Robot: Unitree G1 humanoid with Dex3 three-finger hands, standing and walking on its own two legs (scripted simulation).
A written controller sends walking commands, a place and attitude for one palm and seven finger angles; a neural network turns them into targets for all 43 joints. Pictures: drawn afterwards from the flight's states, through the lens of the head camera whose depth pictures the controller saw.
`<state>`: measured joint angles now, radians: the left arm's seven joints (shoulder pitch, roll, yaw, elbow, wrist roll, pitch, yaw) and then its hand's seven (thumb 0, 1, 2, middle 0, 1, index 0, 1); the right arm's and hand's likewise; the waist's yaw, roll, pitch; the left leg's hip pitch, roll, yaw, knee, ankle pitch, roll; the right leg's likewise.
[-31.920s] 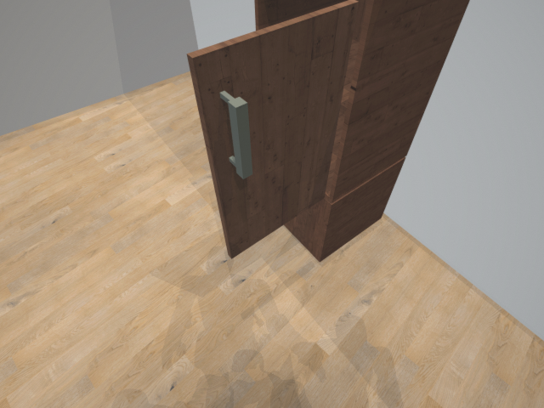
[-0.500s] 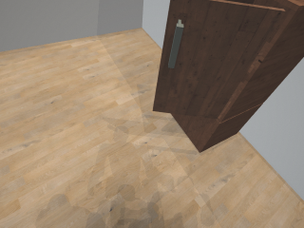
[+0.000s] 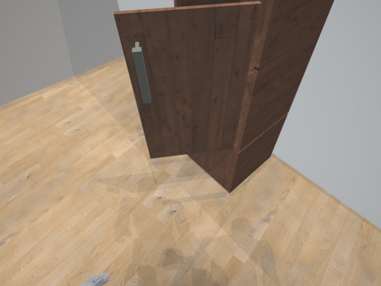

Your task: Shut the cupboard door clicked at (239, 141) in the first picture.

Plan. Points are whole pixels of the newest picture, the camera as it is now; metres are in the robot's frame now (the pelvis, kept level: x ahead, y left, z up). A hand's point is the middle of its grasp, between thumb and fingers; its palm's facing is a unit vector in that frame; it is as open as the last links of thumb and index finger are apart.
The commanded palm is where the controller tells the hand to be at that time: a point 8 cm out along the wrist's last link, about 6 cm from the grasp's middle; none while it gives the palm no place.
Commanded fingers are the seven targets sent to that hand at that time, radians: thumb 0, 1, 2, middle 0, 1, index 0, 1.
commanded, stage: take the last steps up to it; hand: left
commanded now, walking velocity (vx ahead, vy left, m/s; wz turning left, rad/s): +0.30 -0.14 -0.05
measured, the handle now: (142, 73) +0.65 +0.14 +0.10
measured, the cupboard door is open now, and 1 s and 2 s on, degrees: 57 57 57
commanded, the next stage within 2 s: come to a stop and stand still in 0.40 s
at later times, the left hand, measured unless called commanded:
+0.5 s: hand out of the picture +0.15 +0.14 -0.18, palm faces +0.03 -0.99 -0.15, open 7.4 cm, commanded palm none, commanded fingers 0.00 0.90 0.90 -0.20 -0.30 -0.20 -0.30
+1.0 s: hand (147, 223) +0.32 +0.13 -0.18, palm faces +0.07 -0.97 -0.21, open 7.3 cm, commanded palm none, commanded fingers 0.00 0.90 0.90 -0.20 -0.30 -0.20 -0.30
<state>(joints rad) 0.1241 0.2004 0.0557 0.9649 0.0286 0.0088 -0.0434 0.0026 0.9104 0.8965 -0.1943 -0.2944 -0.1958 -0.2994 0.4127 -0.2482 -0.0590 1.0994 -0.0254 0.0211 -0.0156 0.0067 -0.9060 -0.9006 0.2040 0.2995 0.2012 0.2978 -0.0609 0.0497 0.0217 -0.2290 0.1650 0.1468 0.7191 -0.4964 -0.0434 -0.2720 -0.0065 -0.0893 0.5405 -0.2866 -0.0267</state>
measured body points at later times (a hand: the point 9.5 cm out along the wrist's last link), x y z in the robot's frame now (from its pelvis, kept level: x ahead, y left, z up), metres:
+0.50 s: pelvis +0.17 -0.04 +0.00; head +0.20 -0.02 +0.45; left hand +0.15 +0.19 -0.16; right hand +0.25 -0.27 -0.14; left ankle +0.20 +0.06 -0.73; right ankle +0.10 -0.15 -0.65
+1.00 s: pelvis +0.22 -0.06 -0.01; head +0.27 -0.04 +0.44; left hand +0.32 +0.19 -0.16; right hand +0.31 -0.32 -0.14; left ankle +0.21 +0.04 -0.73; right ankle +0.30 -0.23 -0.73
